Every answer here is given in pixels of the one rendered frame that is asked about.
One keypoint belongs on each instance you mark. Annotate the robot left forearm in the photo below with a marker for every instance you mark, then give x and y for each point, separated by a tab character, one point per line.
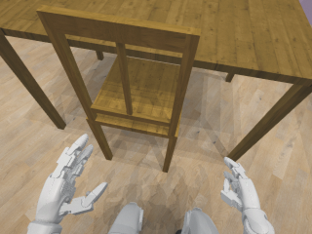
42	227

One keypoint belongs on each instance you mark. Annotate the right robot thigh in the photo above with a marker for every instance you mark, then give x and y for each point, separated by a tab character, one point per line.
197	222

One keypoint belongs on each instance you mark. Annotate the left robot hand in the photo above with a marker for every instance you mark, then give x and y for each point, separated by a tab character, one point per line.
60	184

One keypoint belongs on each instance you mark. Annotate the right robot hand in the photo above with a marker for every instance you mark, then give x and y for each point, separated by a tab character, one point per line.
244	195

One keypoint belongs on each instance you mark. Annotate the chair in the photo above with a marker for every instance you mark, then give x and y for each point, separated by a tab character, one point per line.
137	95

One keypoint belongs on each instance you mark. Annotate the table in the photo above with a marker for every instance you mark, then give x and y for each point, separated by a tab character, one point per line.
265	39

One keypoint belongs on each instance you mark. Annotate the robot thigh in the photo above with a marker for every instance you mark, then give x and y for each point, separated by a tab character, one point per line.
128	221
197	222

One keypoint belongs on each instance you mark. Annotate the robot right forearm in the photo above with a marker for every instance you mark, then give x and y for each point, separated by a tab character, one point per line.
255	221

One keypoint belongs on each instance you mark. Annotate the left robot thigh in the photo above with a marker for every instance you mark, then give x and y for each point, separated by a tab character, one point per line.
128	221

